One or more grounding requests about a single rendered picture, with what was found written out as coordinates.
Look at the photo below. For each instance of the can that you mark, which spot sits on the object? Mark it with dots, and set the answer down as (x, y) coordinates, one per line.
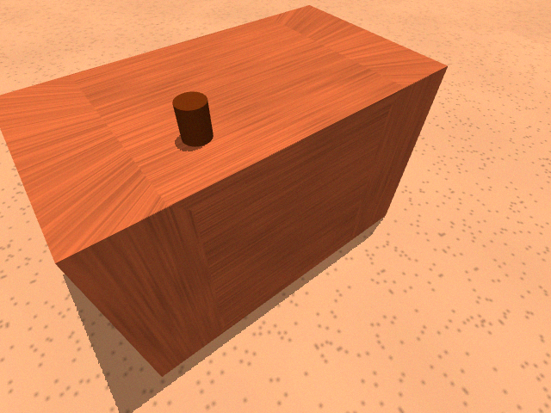
(193, 118)

